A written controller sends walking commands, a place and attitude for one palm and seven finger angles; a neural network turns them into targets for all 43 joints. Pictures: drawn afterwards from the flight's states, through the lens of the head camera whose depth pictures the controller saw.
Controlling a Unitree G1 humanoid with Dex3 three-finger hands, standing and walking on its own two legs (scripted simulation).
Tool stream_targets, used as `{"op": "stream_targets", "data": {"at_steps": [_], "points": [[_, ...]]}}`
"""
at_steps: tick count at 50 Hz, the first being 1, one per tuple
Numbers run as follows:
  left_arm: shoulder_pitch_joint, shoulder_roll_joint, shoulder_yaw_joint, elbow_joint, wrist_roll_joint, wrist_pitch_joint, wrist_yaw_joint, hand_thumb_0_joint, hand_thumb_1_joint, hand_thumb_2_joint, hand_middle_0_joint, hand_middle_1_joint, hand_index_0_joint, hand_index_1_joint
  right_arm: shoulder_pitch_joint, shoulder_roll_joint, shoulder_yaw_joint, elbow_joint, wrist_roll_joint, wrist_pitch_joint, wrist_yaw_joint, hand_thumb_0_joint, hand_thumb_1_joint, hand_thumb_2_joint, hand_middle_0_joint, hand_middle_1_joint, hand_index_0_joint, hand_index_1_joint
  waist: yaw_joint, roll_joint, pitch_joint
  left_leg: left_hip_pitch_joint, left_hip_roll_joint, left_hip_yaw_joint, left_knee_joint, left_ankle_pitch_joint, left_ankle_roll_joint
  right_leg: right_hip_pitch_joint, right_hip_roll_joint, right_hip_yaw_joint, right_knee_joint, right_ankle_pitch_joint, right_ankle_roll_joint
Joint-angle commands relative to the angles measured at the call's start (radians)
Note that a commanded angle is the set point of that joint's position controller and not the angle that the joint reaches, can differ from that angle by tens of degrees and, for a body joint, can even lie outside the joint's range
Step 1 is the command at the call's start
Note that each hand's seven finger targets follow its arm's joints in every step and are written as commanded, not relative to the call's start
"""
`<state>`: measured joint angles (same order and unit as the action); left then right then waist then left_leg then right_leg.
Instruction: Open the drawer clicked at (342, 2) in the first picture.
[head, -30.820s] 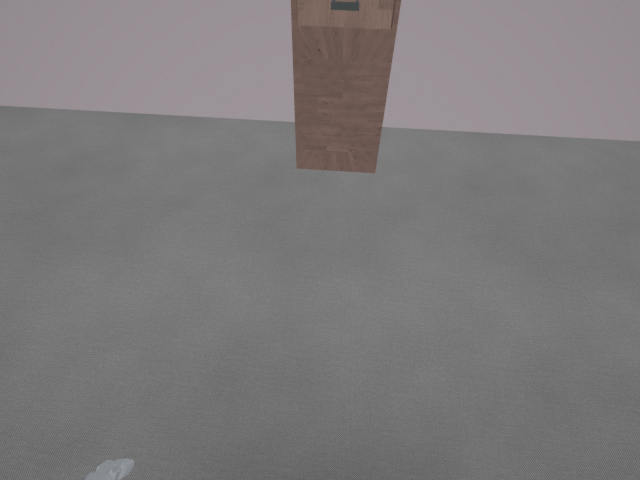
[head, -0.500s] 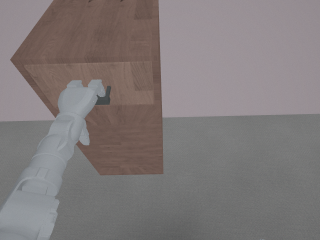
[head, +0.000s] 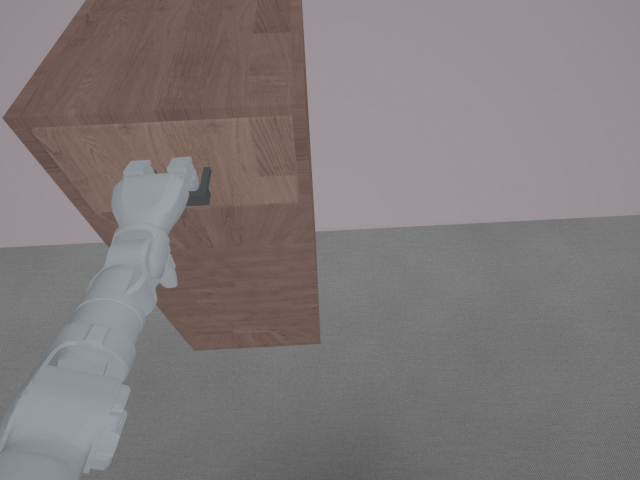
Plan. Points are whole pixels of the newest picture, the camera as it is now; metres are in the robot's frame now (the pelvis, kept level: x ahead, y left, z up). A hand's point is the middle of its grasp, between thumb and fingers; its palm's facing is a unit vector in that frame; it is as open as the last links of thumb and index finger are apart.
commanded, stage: lower the fingers behind the handle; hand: left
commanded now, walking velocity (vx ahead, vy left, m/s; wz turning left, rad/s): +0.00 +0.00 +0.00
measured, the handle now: (176, 186) +0.53 +0.24 +0.03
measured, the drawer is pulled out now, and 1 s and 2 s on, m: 0.00 0.00 0.00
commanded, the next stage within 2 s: lift the fingers back up to retry in 0.64 s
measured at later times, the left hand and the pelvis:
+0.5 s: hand (168, 228) +0.43 +0.23 +0.05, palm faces +0.00 +0.04 -1.00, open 14.3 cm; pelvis -0.01 -0.01 -0.01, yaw +0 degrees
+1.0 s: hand (167, 225) +0.44 +0.23 +0.05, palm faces -0.02 +0.02 -1.00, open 14.1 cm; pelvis -0.01 +0.00 +0.00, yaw +0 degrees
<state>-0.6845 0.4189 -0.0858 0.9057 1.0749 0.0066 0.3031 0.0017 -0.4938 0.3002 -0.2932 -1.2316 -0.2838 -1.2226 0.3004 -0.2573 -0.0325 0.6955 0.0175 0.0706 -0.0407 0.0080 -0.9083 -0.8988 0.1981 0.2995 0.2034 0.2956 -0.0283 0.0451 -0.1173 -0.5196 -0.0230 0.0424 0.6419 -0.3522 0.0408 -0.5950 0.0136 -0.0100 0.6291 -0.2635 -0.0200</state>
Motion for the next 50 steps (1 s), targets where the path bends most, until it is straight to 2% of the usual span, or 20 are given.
{"op": "stream_targets", "data": {"at_steps": [1, 5, 15, 17, 18, 22, 26, 27, 30, 34, 35, 36, 37, 39, 42, 43, 45, 48, 49, 50], "points": [[-0.28, 0.148, 0.013, -0.075, 0.004, -0.003, 0.001, 0.0, -0.5, 0.3, -0.3, -1.2, -0.3, -1.2, 0.046, -0.137, -0.054, -0.098, 0.002, -0.028, -0.012, 0.0, -0.9, -0.9, 0.2, 0.3, 0.2, 0.3, -0.019, -0.08, -0.247, 0.062, -0.008, -0.017, -0.056, 0.255, -0.004, 0.178, 0.023, -0.003, -0.045, 0.194, -0.023], [-0.276, 0.162, 0.021, -0.05, 0.008, 0.01, 0.01, 0.0, -0.5, 0.3, -0.3, -1.2, -0.3, -1.2, 0.058, -0.14, -0.058, -0.092, 0.001, -0.031, -0.01, 0.0, -0.9, -0.9, 0.2, 0.3, 0.2, 0.3, -0.02, -0.063, -0.252, 0.047, -0.011, -0.012, -0.044, 0.237, -0.003, 0.164, 0.022, -0.001, -0.039, 0.178, -0.024], [-0.312, 0.14, -0.014, -0.023, 0.003, 0.033, -0.001, 0.0, -0.5, 0.3, -0.3, -1.2, -0.3, -1.2, 0.069, -0.145, -0.054, -0.092, 0.001, -0.029, -0.012, 0.0, -0.9, -0.9, 0.2, 0.3, 0.2, 0.3, -0.041, -0.083, -0.247, 0.006, -0.011, -0.014, -0.02, 0.184, 0.001, 0.125, 0.021, 0.001, -0.026, 0.142, -0.019], [-0.282, 0.145, 0.0, -0.025, 0.0, 0.033, -0.005, 0.0, -0.5, 0.3, -0.3, -1.2, -0.3, -1.2, 0.069, -0.142, -0.054, -0.096, 0.001, -0.028, -0.013, 0.0, -0.9, -0.9, 0.2, 0.3, 0.2, 0.3, -0.031, -0.097, -0.269, 0.01, -0.012, -0.013, -0.016, 0.196, 0.003, 0.141, 0.022, 0.004, -0.023, 0.158, -0.019], [-0.289, 0.135, -0.014, -0.039, 0.0, 0.031, -0.008, 0.0, -0.5, 0.3, -0.3, -1.2, -0.3, -1.2, 0.063, -0.14, -0.051, -0.102, 0.001, -0.028, -0.013, 0.0, -0.9, -0.9, 0.2, 0.3, 0.2, 0.3, -0.028, -0.076, -0.271, 0.01, -0.013, -0.011, -0.018, 0.19, 0.001, 0.141, 0.02, 0.003, -0.022, 0.152, -0.018], [-0.288, 0.106, -0.033, -0.041, -0.008, 0.023, -0.015, 0.0, -0.5, 0.3, -0.3, -1.2, -0.3, -1.2, 0.061, -0.138, -0.05, -0.106, 0.003, -0.03, -0.013, 0.0, -0.9, -0.9, 0.2, 0.3, 0.2, 0.3, -0.037, -0.09, -0.252, 0.007, -0.011, -0.015, -0.014, 0.168, 0.004, 0.118, 0.022, 0.002, -0.025, 0.126, -0.017], [-0.291, 0.145, -0.007, -0.032, -0.007, 0.019, -0.016, 0.0, -0.5, 0.3, -0.3, -1.2, -0.3, -1.2, 0.068, -0.14, -0.047, -0.104, 0.003, -0.032, -0.018, 0.0, -0.9, -0.9, 0.2, 0.3, 0.2, 0.3, -0.036, -0.093, -0.242, -0.013, -0.014, -0.016, -0.009, 0.155, 0.006, 0.121, 0.02, 0.006, -0.023, 0.12, -0.017], [-0.296, 0.151, -0.003, -0.033, -0.004, 0.017, -0.016, 0.0, -0.5, 0.3, -0.3, -1.2, -0.3, -1.2, 0.07, -0.14, -0.046, -0.104, 0.002, -0.032, -0.02, 0.0, -0.9, -0.9, 0.2, 0.3, 0.2, 0.3, -0.035, -0.117, -0.247, -0.018, -0.013, -0.017, -0.01, 0.158, 0.006, 0.128, 0.02, 0.004, -0.021, 0.126, -0.015], [-0.297, 0.143, -0.012, -0.039, -0.006, 0.014, -0.018, 0.0, -0.5, 0.3, -0.3, -1.2, -0.3, -1.2, 0.071, -0.139, -0.047, -0.105, 0.001, -0.033, -0.02, 0.0, -0.9, -0.9, 0.2, 0.3, 0.2, 0.3, -0.038, -0.098, -0.253, -0.018, -0.015, -0.014, -0.005, 0.164, 0.007, 0.13, 0.019, 0.009, -0.019, 0.136, -0.015], [-0.327, 0.185, 0.014, -0.038, -0.001, 0.019, -0.017, 0.0, -0.5, 0.3, -0.3, -1.2, -0.3, -1.2, 0.075, -0.145, -0.046, -0.103, 0.003, -0.031, -0.021, 0.0, -0.9, -0.9, 0.2, 0.3, 0.2, 0.3, -0.039, -0.102, -0.257, -0.032, -0.016, -0.017, -0.006, 0.148, 0.007, 0.132, 0.018, 0.01, -0.022, 0.118, -0.015], [-0.298, 0.167, 0.0, -0.019, -0.002, 0.022, -0.018, 0.0, -0.5, 0.3, -0.3, -1.2, -0.3, -1.2, 0.075, -0.139, -0.044, -0.106, 0.003, -0.031, -0.02, 0.0, -0.9, -0.9, 0.2, 0.3, 0.2, 0.3, -0.033, -0.08, -0.243, -0.036, -0.018, -0.012, -0.005, 0.143, 0.006, 0.126, 0.017, 0.01, -0.019, 0.114, -0.015], [-0.291, 0.189, 0.025, -0.033, -0.004, 0.02, -0.016, 0.0, -0.5, 0.3, -0.3, -1.2, -0.3, -1.2, 0.076, -0.141, -0.044, -0.105, 0.003, -0.031, -0.022, 0.0, -0.9, -0.9, 0.2, 0.3, 0.2, 0.3, -0.029, -0.107, -0.262, -0.034, -0.016, -0.011, -0.001, 0.162, 0.008, 0.144, 0.017, 0.011, -0.017, 0.139, -0.013], [-0.277, 0.196, 0.026, -0.024, -0.001, 0.023, -0.019, 0.0, -0.5, 0.3, -0.3, -1.2, -0.3, -1.2, 0.075, -0.141, -0.043, -0.109, 0.003, -0.028, -0.022, 0.0, -0.9, -0.9, 0.2, 0.3, 0.2, 0.3, -0.024, -0.096, -0.268, -0.038, -0.018, -0.009, -0.002, 0.164, 0.005, 0.151, 0.016, 0.013, -0.014, 0.143, -0.013], [-0.34, 0.207, 0.027, -0.078, -0.011, 0.019, -0.019, 0.0, -0.5, 0.3, -0.3, -1.2, -0.3, -1.2, 0.065, -0.14, -0.044, -0.114, 0.005, -0.027, -0.025, 0.0, -0.9, -0.9, 0.2, 0.3, 0.2, 0.3, -0.033, -0.083, -0.287, -0.021, -0.018, -0.011, -0.007, 0.166, 0.008, 0.173, 0.014, 0.017, -0.025, 0.146, -0.012], [-0.354, 0.217, 0.036, -0.105, -0.011, 0.018, -0.015, 0.0, -0.5, 0.3, -0.3, -1.2, -0.3, -1.2, 0.062, -0.133, -0.043, -0.117, 0.007, -0.028, -0.025, 0.0, -0.9, -0.9, 0.2, 0.3, 0.2, 0.3, -0.025, -0.041, -0.301, 0.019, -0.014, -0.013, -0.019, 0.195, 0.006, 0.179, 0.017, 0.013, -0.025, 0.159, -0.014], [-0.362, 0.245, 0.059, -0.113, -0.007, 0.015, -0.013, 0.0, -0.5, 0.3, -0.3, -1.2, -0.3, -1.2, 0.063, -0.135, -0.045, -0.113, 0.007, -0.027, -0.026, 0.0, -0.9, -0.9, 0.2, 0.3, 0.2, 0.3, -0.02, -0.056, -0.312, 0.027, -0.013, -0.017, -0.021, 0.208, 0.005, 0.191, 0.018, 0.013, -0.024, 0.168, -0.014], [-0.369, 0.226, 0.052, -0.163, -0.017, 0.003, -0.012, 0.0, -0.5, 0.3, -0.3, -1.2, -0.3, -1.2, 0.053, -0.129, -0.048, -0.121, 0.005, -0.029, -0.025, 0.0, -0.9, -0.9, 0.2, 0.3, 0.2, 0.3, -0.016, -0.033, -0.345, 0.063, -0.012, -0.019, -0.027, 0.242, 0.006, 0.216, 0.019, 0.013, -0.028, 0.194, -0.014], [-0.392, 0.196, 0.033, -0.209, -0.023, -0.009, -0.01, 0.0, -0.5, 0.3, -0.3, -1.2, -0.3, -1.2, 0.041, -0.127, -0.051, -0.121, 0.007, -0.034, -0.023, 0.0, -0.9, -0.9, 0.2, 0.3, 0.2, 0.3, -0.021, -0.02, -0.332, 0.104, -0.007, -0.026, -0.042, 0.263, 0.003, 0.21, 0.022, 0.007, -0.04, 0.195, -0.016], [-0.412, 0.231, 0.062, -0.226, -0.023, -0.017, -0.008, 0.0, -0.5, 0.3, -0.3, -1.2, -0.3, -1.2, 0.036, -0.13, -0.051, -0.121, 0.007, -0.035, -0.024, 0.0, -0.9, -0.9, 0.2, 0.3, 0.2, 0.3, -0.02, -0.021, -0.334, 0.109, -0.007, -0.033, -0.045, 0.271, 0.003, 0.218, 0.023, 0.008, -0.043, 0.194, -0.018], [-0.406, 0.23, 0.06, -0.221, -0.024, -0.019, -0.005, 0.0, -0.5, 0.3, -0.3, -1.2, -0.3, -1.2, 0.036, -0.13, -0.051, -0.114, 0.006, -0.036, -0.025, 0.0, -0.9, -0.9, 0.2, 0.3, 0.2, 0.3, -0.02, -0.026, -0.325, 0.114, -0.007, -0.03, -0.047, 0.278, 0.005, 0.225, 0.022, 0.009, -0.045, 0.208, -0.017]]}}
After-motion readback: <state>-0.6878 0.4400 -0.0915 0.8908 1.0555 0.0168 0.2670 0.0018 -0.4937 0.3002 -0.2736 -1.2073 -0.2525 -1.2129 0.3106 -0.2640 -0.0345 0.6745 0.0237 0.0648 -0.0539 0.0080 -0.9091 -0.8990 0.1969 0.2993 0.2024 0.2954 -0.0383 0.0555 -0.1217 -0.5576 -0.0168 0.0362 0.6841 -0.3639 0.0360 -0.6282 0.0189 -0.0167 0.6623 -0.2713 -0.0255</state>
